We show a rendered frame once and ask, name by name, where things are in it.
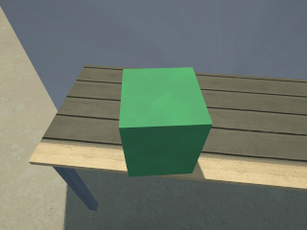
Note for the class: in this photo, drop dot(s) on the carton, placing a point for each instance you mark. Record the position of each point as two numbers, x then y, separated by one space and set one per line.
164 121

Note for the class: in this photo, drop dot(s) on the table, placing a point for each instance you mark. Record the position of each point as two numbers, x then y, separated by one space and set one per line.
258 136

